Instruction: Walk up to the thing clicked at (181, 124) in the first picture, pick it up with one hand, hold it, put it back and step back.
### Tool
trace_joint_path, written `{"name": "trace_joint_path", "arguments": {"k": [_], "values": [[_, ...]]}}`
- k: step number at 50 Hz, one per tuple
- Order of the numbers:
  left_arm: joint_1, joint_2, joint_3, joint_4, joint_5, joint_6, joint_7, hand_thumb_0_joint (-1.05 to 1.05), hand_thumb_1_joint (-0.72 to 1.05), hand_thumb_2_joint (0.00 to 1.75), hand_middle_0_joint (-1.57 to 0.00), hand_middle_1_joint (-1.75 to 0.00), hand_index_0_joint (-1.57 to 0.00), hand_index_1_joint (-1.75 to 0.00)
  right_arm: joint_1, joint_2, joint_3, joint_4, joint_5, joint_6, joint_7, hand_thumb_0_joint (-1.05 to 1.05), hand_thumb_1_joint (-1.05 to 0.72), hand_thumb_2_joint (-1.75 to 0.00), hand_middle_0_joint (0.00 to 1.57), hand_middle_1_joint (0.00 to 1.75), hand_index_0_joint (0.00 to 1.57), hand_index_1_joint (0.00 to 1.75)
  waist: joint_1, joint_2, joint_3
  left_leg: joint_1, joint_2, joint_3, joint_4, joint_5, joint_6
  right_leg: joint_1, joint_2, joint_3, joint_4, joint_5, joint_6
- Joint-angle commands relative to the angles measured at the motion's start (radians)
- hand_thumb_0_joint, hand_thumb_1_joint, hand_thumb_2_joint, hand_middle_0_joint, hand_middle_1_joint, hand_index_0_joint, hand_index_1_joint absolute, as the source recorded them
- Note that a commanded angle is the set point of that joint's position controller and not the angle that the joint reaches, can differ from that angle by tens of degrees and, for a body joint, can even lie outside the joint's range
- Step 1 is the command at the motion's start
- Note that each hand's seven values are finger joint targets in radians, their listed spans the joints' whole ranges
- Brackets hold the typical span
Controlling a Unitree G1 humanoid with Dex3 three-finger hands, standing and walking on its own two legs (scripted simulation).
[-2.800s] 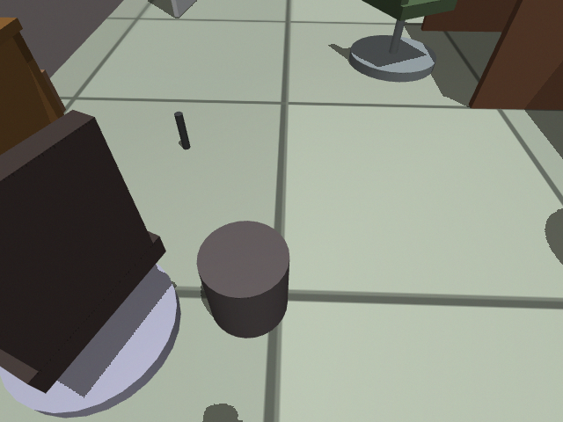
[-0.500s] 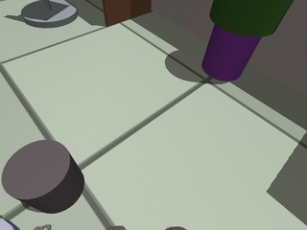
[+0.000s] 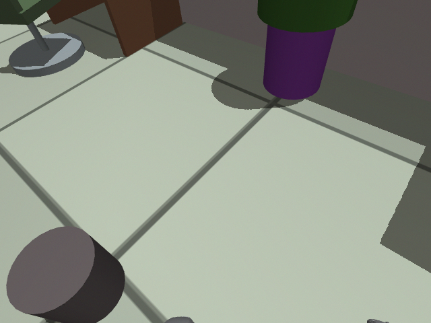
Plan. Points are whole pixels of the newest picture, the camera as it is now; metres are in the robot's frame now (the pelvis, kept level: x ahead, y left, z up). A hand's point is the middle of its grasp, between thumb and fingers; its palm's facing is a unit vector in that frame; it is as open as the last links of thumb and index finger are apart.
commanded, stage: walk up
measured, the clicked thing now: out of the picture +0.61 +1.67 -0.64
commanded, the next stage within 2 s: stand in 0.62 s
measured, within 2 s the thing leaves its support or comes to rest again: neither
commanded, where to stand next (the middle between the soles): +0.07 +0.05 m, yaw -1 degrees
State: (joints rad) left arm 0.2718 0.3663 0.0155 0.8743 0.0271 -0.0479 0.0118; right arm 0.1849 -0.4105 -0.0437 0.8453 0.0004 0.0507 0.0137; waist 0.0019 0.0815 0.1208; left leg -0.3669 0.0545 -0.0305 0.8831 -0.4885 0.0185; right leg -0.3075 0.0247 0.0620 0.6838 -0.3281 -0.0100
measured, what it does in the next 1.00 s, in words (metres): steps on the spot: left foot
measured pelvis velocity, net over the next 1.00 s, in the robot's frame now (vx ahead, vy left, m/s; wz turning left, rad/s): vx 0.00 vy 0.02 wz -0.03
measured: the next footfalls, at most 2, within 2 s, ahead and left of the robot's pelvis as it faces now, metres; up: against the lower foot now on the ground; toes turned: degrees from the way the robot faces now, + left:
left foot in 0.10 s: +0.04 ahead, +0.17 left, +0.00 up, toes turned +0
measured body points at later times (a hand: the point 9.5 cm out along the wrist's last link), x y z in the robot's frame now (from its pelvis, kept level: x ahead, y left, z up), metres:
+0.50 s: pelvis -0.01 +0.02 +0.01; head +0.00 +0.02 +0.46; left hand +0.10 +0.32 -0.11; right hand +0.06 -0.29 -0.11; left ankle +0.00 +0.17 -0.72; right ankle +0.03 -0.12 -0.72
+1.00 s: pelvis +0.00 +0.02 +0.02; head +0.01 +0.02 +0.47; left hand +0.10 +0.32 -0.10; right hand +0.08 -0.28 -0.11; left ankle +0.00 +0.17 -0.72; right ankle +0.03 -0.12 -0.72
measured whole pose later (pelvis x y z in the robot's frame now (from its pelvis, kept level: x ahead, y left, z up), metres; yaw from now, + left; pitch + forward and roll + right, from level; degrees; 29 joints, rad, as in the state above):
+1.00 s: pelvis +0.00 +0.02 +0.02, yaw -2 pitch -3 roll +0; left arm 0.07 0.35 -0.01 1.14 0.01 -0.02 -0.01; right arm 0.08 -0.36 -0.01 1.13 0.00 0.00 0.01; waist -0.02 0.00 0.06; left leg -0.10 0.04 0.01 0.36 -0.21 -0.03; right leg -0.16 -0.01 0.10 0.38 -0.17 0.04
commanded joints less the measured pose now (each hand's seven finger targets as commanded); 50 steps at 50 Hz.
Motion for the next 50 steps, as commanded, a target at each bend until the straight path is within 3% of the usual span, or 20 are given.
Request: {"name": "trace_joint_path", "arguments": {"k": [1, 2, 4, 5, 6, 7, 8, 10, 11, 12, 14, 17, 27, 35, 42, 50], "values": [[-0.013, 0.268, 0.081, -0.068, -0.004, -0.024, 0.025, 0.0, 0.9, 0.9, -0.2, -0.3, -0.2, -0.3, 0.0, -0.152, -0.041, -0.033, -0.004, -0.041, -0.007, 0.0, -0.9, -0.9, 0.2, 0.3, 0.2, 0.3, 0.012, -0.29, -0.146, 0.024, -0.006, 0.021, -0.148, 0.006, -0.003, 0.102, -0.188, 0.227, -0.188, 0.415, -0.164], [-0.034, 0.268, 0.079, -0.066, -0.007, -0.021, 0.023, 0.0, 0.9, 0.9, -0.2, -0.3, -0.2, -0.3, 0.014, -0.146, -0.04, -0.019, -0.004, -0.046, -0.007, 0.0, -0.9, -0.9, 0.2, 0.3, 0.2, 0.3, 0.003, -0.299, -0.161, 0.059, -0.018, 0.034, -0.206, 0.033, -0.005, 0.105, -0.181, 0.209, -0.162, 0.447, -0.16], [-0.089, 0.255, 0.075, -0.074, -0.021, -0.009, 0.02, 0.0, 0.9, 0.9, -0.2, -0.3, -0.2, -0.3, 0.062, -0.14, -0.042, 0.02, -0.007, -0.062, -0.012, 0.0, -0.9, -0.9, 0.2, 0.3, 0.2, 0.3, -0.032, -0.272, -0.186, 0.199, -0.026, 0.047, -0.396, 0.23, 0.0, 0.04, -0.165, 0.171, -0.097, 0.436, -0.127], [-0.086, 0.222, 0.064, -0.075, -0.029, -0.006, 0.019, 0.0, 0.9, 0.9, -0.2, -0.3, -0.2, -0.3, 0.065, -0.17, -0.049, 0.032, -0.015, -0.069, -0.016, 0.0, -0.9, -0.9, 0.2, 0.3, 0.2, 0.3, -0.028, -0.199, -0.195, 0.263, 0.025, -0.022, -0.414, 0.337, 0.023, -0.019, -0.143, 0.156, -0.068, 0.381, -0.084], [-0.081, 0.187, 0.052, -0.082, -0.035, -0.004, 0.019, 0.0, 0.9, 0.9, -0.2, -0.3, -0.2, -0.3, 0.056, -0.207, -0.054, 0.027, -0.025, -0.079, -0.021, 0.0, -0.9, -0.9, 0.2, 0.3, 0.2, 0.3, -0.023, -0.084, -0.224, 0.305, 0.148, -0.175, -0.469, 0.422, 0.072, -0.07, -0.085, 0.106, 0.008, 0.287, -0.038], [-0.078, 0.189, 0.051, -0.042, -0.041, 0.002, 0.022, 0.0, 0.9, 0.9, -0.2, -0.3, -0.2, -0.3, -0.029, -0.245, -0.05, 0.021, -0.012, -0.082, -0.014, 0.0, -0.9, -0.9, 0.2, 0.3, 0.2, 0.3, 0.012, -0.006, -0.182, 0.176, 0.219, -0.256, -0.471, 0.361, 0.142, -0.011, -0.016, 0.022, 0.001, 0.085, -0.014], [-0.066, 0.214, 0.057, -0.008, -0.03, 0.003, 0.023, 0.0, 0.9, 0.9, -0.2, -0.3, -0.2, -0.3, -0.093, -0.23, -0.045, 0.019, -0.009, -0.08, -0.007, 0.0, -0.9, -0.9, 0.2, 0.3, 0.2, 0.3, 0.034, 0.006, -0.149, 0.073, 0.224, -0.221, -0.455, 0.317, 0.156, 0.088, -0.029, 0.005, -0.027, -0.03, -0.016], [-0.07, 0.224, 0.056, 0.017, -0.022, -0.01, 0.016, 0.0, 0.9, 0.9, -0.2, -0.3, -0.2, -0.3, -0.108, -0.185, -0.026, 0.035, -0.008, -0.073, -0.002, 0.0, -0.9, -0.9, 0.2, 0.3, 0.2, 0.3, 0.037, -0.008, -0.144, 0.069, 0.11, -0.077, -0.412, 0.283, 0.075, 0.13, -0.064, 0.1, -0.159, 0.127, -0.038], [-0.097, 0.235, 0.057, 0.021, -0.022, -0.013, 0.01, 0.0, 0.9, 0.9, -0.2, -0.3, -0.2, -0.3, -0.093, -0.171, -0.021, 0.04, -0.004, -0.071, -0.003, 0.0, -0.9, -0.9, 0.2, 0.3, 0.2, 0.3, 0.02, -0.022, -0.12, 0.063, 0.058, -0.043, -0.402, 0.215, 0.042, 0.104, -0.086, 0.145, -0.174, 0.166, -0.056], [-0.123, 0.246, 0.056, 0.023, -0.024, -0.012, 0.008, 0.0, 0.9, 0.9, -0.2, -0.3, -0.2, -0.3, -0.062, -0.165, -0.016, 0.059, -0.007, -0.07, -0.004, 0.0, -0.9, -0.9, 0.2, 0.3, 0.2, 0.3, 0.004, -0.021, -0.095, 0.07, 0.049, -0.035, -0.423, 0.142, 0.029, 0.06, -0.105, 0.162, -0.182, 0.141, -0.062], [-0.151, 0.228, 0.049, 0.043, -0.03, -0.003, 0.005, 0.0, 0.9, 0.9, -0.2, -0.3, -0.2, -0.3, -0.072, -0.177, -0.017, 0.09, -0.01, -0.071, -0.002, 0.0, -0.9, -0.9, 0.2, 0.3, 0.2, 0.3, 0.005, 0.016, -0.065, 0.08, 0.074, -0.075, -0.497, 0.067, 0.035, 0.037, -0.079, 0.129, -0.196, 0.057, -0.053], [-0.145, 0.214, 0.04, 0.082, -0.028, -0.003, 0.001, 0.0, 0.9, 0.9, -0.2, -0.3, -0.2, -0.3, -0.115, -0.174, -0.012, 0.099, -0.009, -0.075, 0.0, 0.0, -0.9, -0.9, 0.2, 0.3, 0.2, 0.3, 0.021, 0.003, -0.068, 0.08, 0.09, -0.077, -0.521, 0.077, 0.047, 0.065, -0.058, 0.109, -0.226, 0.085, -0.04], [-0.217, 0.211, 0.033, 0.15, -0.023, -0.008, -0.003, 0.0, 0.9, 0.9, -0.2, -0.3, -0.2, -0.3, -0.097, -0.164, -0.014, 0.162, -0.002, -0.073, -0.003, 0.0, -0.9, -0.9, 0.2, 0.3, 0.2, 0.3, -0.014, -0.106, -0.126, 0.215, 0.06, -0.006, -0.502, 0.207, 0.023, 0.077, -0.104, 0.158, -0.319, 0.188, -0.035], [-0.212, 0.202, 0.023, 0.195, -0.025, 0.005, -0.006, 0.0, 0.9, 0.9, -0.2, -0.3, -0.2, -0.3, -0.129, -0.169, -0.012, 0.198, -0.004, -0.082, -0.011, 0.0, -0.9, -0.9, 0.2, 0.3, 0.2, 0.3, -0.011, -0.11, -0.165, 0.281, 0.082, -0.033, -0.563, 0.364, 0.009, 0.128, -0.114, 0.105, -0.323, 0.339, -0.007], [-0.227, 0.208, 0.024, 0.211, -0.024, 0.009, -0.002, 0.0, 0.9, 0.9, -0.2, -0.3, -0.2, -0.3, -0.136, -0.167, -0.01, 0.224, -0.005, -0.081, -0.014, 0.0, -0.9, -0.9, 0.2, 0.3, 0.2, 0.3, -0.013, -0.086, -0.177, 0.286, 0.081, -0.025, -0.575, 0.411, -0.001, 0.171, -0.125, 0.092, -0.335, 0.381, -0.005], [-0.224, 0.207, 0.025, 0.215, -0.021, 0.014, -0.003, 0.0, 0.9, 0.9, -0.2, -0.3, -0.2, -0.3, -0.142, -0.162, -0.008, 0.232, -0.005, -0.079, -0.015, 0.0, -0.9, -0.9, 0.2, 0.3, 0.2, 0.3, -0.01, -0.078, -0.149, 0.27, 0.078, -0.022, -0.596, 0.371, -0.006, 0.166, -0.126, 0.087, -0.359, 0.341, -0.004]]}}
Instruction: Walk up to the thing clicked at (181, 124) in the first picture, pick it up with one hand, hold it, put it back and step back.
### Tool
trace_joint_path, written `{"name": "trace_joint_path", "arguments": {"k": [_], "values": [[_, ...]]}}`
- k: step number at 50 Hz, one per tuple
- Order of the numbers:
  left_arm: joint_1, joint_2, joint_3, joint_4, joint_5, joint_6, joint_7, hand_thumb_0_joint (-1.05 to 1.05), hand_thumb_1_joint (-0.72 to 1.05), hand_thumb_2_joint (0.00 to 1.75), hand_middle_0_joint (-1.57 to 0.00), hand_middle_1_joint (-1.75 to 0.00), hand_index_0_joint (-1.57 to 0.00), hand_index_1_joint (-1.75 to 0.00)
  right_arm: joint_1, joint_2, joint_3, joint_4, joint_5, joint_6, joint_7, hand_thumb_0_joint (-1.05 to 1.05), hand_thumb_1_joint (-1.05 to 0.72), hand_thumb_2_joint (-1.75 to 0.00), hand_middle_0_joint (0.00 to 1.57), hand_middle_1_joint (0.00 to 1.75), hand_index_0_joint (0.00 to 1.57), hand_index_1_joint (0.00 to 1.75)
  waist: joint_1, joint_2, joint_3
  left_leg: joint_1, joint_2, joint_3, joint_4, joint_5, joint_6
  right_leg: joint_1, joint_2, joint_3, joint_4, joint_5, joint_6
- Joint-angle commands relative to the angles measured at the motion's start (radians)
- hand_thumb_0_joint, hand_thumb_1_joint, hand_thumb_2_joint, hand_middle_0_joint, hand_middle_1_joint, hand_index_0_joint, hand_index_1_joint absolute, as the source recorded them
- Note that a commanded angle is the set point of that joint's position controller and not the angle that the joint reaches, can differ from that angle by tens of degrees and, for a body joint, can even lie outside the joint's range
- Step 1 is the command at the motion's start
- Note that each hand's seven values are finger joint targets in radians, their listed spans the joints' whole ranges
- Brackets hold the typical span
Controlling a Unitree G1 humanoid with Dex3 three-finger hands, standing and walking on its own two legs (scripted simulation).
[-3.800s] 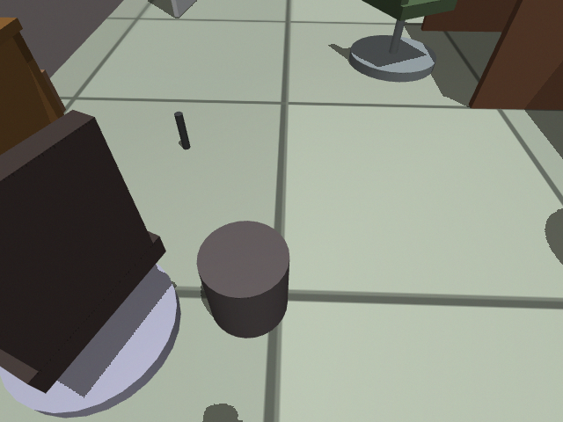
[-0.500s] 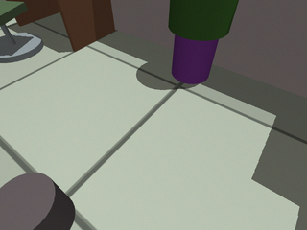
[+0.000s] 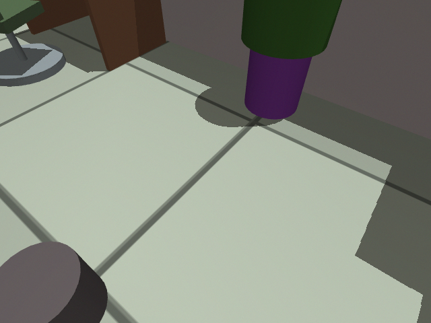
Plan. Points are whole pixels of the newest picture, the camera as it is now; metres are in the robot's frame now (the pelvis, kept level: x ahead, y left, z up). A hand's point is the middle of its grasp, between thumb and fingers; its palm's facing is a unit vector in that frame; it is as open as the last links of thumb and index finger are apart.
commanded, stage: stand
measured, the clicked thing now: out of the picture +0.56 +1.66 -0.67
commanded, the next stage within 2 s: none
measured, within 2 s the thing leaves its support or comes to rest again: neither
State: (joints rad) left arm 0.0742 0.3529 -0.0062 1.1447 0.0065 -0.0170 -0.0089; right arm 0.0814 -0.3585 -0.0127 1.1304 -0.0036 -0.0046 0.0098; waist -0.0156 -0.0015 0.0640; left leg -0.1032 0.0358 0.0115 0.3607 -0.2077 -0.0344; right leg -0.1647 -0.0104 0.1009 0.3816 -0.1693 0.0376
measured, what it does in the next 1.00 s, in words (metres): stands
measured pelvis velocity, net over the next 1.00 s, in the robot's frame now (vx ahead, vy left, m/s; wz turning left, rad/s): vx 0.01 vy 0.00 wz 0.02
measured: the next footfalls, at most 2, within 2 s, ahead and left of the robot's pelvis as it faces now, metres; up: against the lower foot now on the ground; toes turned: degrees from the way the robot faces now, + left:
none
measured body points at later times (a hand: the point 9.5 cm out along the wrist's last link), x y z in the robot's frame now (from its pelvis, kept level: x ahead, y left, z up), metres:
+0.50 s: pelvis +0.00 +0.00 +0.00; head +0.01 -0.01 +0.45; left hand +0.07 +0.30 -0.13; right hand +0.07 -0.30 -0.14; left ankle -0.01 +0.14 -0.75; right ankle +0.03 -0.14 -0.75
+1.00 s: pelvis +0.01 +0.00 +0.00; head +0.02 +0.00 +0.45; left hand +0.09 +0.31 -0.13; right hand +0.09 -0.30 -0.13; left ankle -0.01 +0.14 -0.75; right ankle +0.03 -0.14 -0.75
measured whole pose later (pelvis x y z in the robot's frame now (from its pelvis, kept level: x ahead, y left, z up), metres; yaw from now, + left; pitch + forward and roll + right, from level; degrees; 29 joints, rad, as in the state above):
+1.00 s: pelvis +0.01 +0.00 +0.00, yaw +1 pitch -2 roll +0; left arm 0.10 0.36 -0.01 1.12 0.01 -0.01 -0.01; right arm 0.11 -0.36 -0.01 1.13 -0.01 0.00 0.01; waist -0.01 0.00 0.06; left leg -0.10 0.03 0.00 0.35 -0.21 -0.03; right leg -0.15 -0.02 0.08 0.36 -0.17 0.04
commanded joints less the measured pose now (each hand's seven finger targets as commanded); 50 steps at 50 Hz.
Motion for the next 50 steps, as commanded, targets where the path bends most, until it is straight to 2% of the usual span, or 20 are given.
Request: {"name": "trace_joint_path", "arguments": {"k": [1, 5, 11, 15, 17, 20, 21, 29, 33, 35, 36, 40, 42, 46, 50], "values": [[-0.028, 0.223, 0.047, -0.054, -0.002, -0.016, 0.017, 0.0, 0.9, 0.9, -0.2, -0.3, -0.2, -0.3, -0.04, -0.211, -0.038, -0.053, -0.002, -0.023, -0.01, 0.0, -0.9, -0.9, 0.2, 0.3, 0.2, 0.3, 0.008, 0.009, -0.077, -0.005, 0.093, -0.067, -0.087, 0.057, 0.043, 0.01, -0.086, 0.046, -0.063, 0.136, -0.051], [-0.03, 0.225, 0.05, -0.057, 0.001, -0.015, 0.016, 0.0, 0.9, 0.9, -0.2, -0.3, -0.2, -0.3, -0.036, -0.212, -0.04, -0.051, -0.004, -0.022, -0.008, 0.0, -0.9, -0.9, 0.2, 0.3, 0.2, 0.3, 0.008, -0.004, -0.057, -0.025, 0.091, -0.07, -0.095, -0.011, 0.046, 0.002, -0.086, 0.051, -0.082, 0.066, -0.051], [-0.023, 0.219, 0.049, -0.064, 0.001, -0.02, 0.016, 0.0, 0.9, 0.9, -0.2, -0.3, -0.2, -0.3, -0.036, -0.212, -0.041, -0.057, -0.003, -0.024, -0.007, 0.0, -0.9, -0.9, 0.2, 0.3, 0.2, 0.3, 0.007, 0.001, -0.101, 0.01, 0.097, -0.072, -0.076, 0.069, 0.049, 0.017, -0.098, 0.048, -0.072, 0.147, -0.054], [-0.021, 0.225, 0.048, -0.064, 0.002, -0.017, 0.016, 0.0, 0.9, 0.9, -0.2, -0.3, -0.2, -0.3, -0.027, -0.211, -0.04, -0.055, -0.005, -0.02, -0.005, 0.0, -0.9, -0.9, 0.2, 0.3, 0.2, 0.3, 0.005, -0.011, -0.082, -0.01, 0.093, -0.076, -0.089, 0.003, 0.05, 0.003, -0.092, 0.041, -0.085, 0.062, -0.051], [-0.016, 0.22, 0.048, -0.064, 0.001, -0.017, 0.015, 0.0, 0.9, 0.9, -0.2, -0.3, -0.2, -0.3, -0.027, -0.214, -0.041, -0.054, -0.004, -0.021, -0.006, 0.0, -0.9, -0.9, 0.2, 0.3, 0.2, 0.3, 0.009, -0.013, -0.089, 0.005, 0.094, -0.074, -0.077, 0.044, 0.05, 0.005, -0.095, 0.044, -0.083, 0.1, -0.053], [-0.003, 0.217, 0.046, -0.064, 0.001, -0.016, 0.014, 0.0, 0.9, 0.9, -0.2, -0.3, -0.2, -0.3, -0.024, -0.22, -0.042, -0.05, -0.004, -0.021, -0.006, 0.0, -0.9, -0.9, 0.2, 0.3, 0.2, 0.3, 0.011, 0.009, -0.08, -0.007, 0.092, -0.077, -0.085, 0.015, 0.05, 0.0, -0.094, 0.045, -0.088, 0.084, -0.052], [-0.001, 0.221, 0.045, -0.065, 0.001, -0.018, 0.014, 0.0, 0.9, 0.9, -0.2, -0.3, -0.2, -0.3, -0.024, -0.214, -0.041, -0.05, -0.003, -0.022, -0.005, 0.0, -0.9, -0.9, 0.2, 0.3, 0.2, 0.3, 0.01, -0.008, -0.086, 0.004, 0.095, -0.08, -0.082, 0.04, 0.051, 0.004, -0.094, 0.041, -0.083, 0.099, -0.052], [0.001, 0.226, 0.046, -0.071, 0.0, -0.017, 0.017, 0.0, 0.9, 0.9, -0.2, -0.3, -0.2, -0.3, -0.006, -0.211, -0.041, -0.047, -0.004, -0.017, -0.005, 0.0, -0.9, -0.9, 0.2, 0.3, 0.2, 0.3, 0.007, -0.012, -0.075, -0.011, 0.089, -0.078, -0.08, 0.016, 0.051, -0.007, -0.094, 0.043, -0.091, 0.051, -0.053], [0.007, 0.224, 0.046, -0.073, 0.002, -0.017, 0.017, 0.0, 0.9, 0.9, -0.2, -0.3, -0.2, -0.3, -0.01, -0.215, -0.042, -0.049, -0.003, -0.018, -0.006, 0.0, -0.9, -0.9, 0.2, 0.3, 0.2, 0.3, 0.009, -0.002, -0.076, -0.009, 0.091, -0.079, -0.077, 0.025, 0.053, 0.001, -0.094, 0.039, -0.086, 0.077, -0.052], [0.002, 0.224, 0.048, -0.076, 0.0, -0.016, 0.017, 0.0, 0.9, 0.9, -0.2, -0.3, -0.2, -0.3, -0.001, -0.211, -0.039, -0.05, -0.005, -0.02, -0.007, 0.0, -0.9, -0.9, 0.2, 0.3, 0.2, 0.3, 0.008, 0.001, -0.085, -0.013, 0.091, -0.077, -0.081, 0.054, 0.052, 0.02, -0.098, 0.039, -0.075, 0.125, -0.055], [0.006, 0.222, 0.047, -0.073, -0.001, -0.014, 0.017, 0.0, 0.9, 0.9, -0.2, -0.3, -0.2, -0.3, -0.004, -0.214, -0.038, -0.048, -0.004, -0.021, -0.007, 0.0, -0.9, -0.9, 0.2, 0.3, 0.2, 0.3, 0.011, 0.017, -0.08, -0.019, 0.09, -0.08, -0.087, 0.044, 0.051, 0.021, -0.095, 0.038, -0.076, 0.113, -0.053], [0.004, 0.217, 0.044, -0.079, 0.001, -0.016, 0.017, 0.0, 0.9, 0.9, -0.2, -0.3, -0.2, -0.3, -0.012, -0.218, -0.041, -0.055, -0.003, -0.021, -0.009, 0.0, -0.9, -0.9, 0.2, 0.3, 0.2, 0.3, 0.01, 0.005, -0.103, 0.011, 0.098, -0.079, -0.068, 0.119, 0.053, 0.026, -0.099, 0.029, -0.066, 0.161, -0.051], [0.008, 0.221, 0.044, -0.079, 0.0, -0.016, 0.018, 0.0, 0.9, 0.9, -0.2, -0.3, -0.2, -0.3, -0.008, -0.214, -0.04, -0.054, -0.001, -0.022, -0.009, 0.0, -0.9, -0.9, 0.2, 0.3, 0.2, 0.3, 0.01, 0.002, -0.098, 0.017, 0.097, -0.079, -0.072, 0.121, 0.051, 0.024, -0.098, 0.028, -0.069, 0.156, -0.051], [0.001, 0.218, 0.044, -0.08, -0.001, -0.015, 0.019, 0.0, 0.9, 0.9, -0.2, -0.3, -0.2, -0.3, -0.004, -0.217, -0.04, -0.053, -0.003, -0.021, -0.011, 0.0, -0.9, -0.9, 0.2, 0.3, 0.2, 0.3, 0.01, 0.008, -0.106, 0.006, 0.095, -0.075, -0.066, 0.159, 0.052, 0.055, -0.104, 0.025, -0.059, 0.207, -0.05], [0.004, 0.219, 0.041, -0.08, 0.0, -0.014, 0.018, 0.0, 0.9, 0.9, -0.2, -0.3, -0.2, -0.3, -0.017, -0.215, -0.041, -0.054, -0.003, -0.019, -0.01, 0.0, -0.9, -0.9, 0.2, 0.3, 0.2, 0.3, 0.012, 0.002, -0.074, 0.009, 0.094, -0.08, -0.077, 0.113, 0.047, 0.016, -0.094, 0.021, -0.078, 0.132, -0.046]]}}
